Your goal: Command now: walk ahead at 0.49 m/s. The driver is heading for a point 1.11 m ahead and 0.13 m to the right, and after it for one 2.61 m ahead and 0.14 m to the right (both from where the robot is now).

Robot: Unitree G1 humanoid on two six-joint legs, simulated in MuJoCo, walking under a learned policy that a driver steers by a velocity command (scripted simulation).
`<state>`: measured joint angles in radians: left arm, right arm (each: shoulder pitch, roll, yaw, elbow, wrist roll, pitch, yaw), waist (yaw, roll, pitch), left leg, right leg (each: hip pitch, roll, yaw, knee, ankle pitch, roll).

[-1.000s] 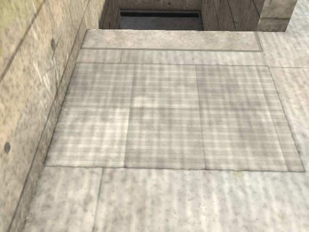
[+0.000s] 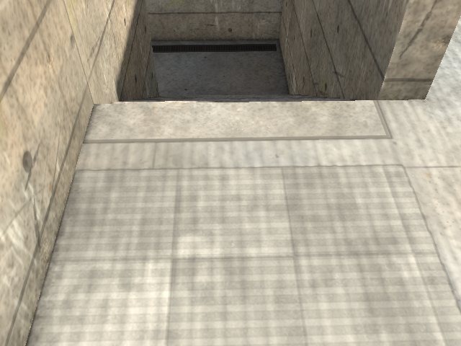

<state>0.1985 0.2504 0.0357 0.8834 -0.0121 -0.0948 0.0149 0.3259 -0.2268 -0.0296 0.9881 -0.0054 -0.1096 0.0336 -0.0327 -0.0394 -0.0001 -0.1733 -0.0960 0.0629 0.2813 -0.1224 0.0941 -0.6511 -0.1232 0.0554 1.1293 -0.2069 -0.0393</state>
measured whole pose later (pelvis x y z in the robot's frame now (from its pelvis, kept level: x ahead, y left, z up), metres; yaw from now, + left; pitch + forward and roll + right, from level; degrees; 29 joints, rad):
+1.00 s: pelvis +0.54 -0.01 -0.01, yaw +1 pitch +2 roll +0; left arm 0.29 0.26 0.05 0.95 -0.02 -0.10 0.00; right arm 0.18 -0.24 -0.05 0.90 0.00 -0.10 0.03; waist 0.00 -0.03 0.02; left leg -0.34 -0.03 0.06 0.45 -0.14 0.07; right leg -0.44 -0.06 0.03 1.18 -0.34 -0.05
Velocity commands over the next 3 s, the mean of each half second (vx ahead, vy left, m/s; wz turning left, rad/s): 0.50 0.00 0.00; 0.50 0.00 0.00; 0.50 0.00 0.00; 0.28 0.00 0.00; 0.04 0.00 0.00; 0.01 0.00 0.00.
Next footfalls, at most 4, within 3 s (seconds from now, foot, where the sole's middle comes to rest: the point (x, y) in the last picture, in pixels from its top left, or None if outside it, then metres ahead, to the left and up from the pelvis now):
0.30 right None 0.33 -0.17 -0.78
0.86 left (208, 306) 0.64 0.07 -0.78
1.42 right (274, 220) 0.96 -0.16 -0.78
1.88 left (212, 177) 1.16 0.06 -0.78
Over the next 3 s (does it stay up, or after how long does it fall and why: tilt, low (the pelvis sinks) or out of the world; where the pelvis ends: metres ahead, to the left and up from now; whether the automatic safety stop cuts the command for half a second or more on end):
stays up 1.08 -0.08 -0.01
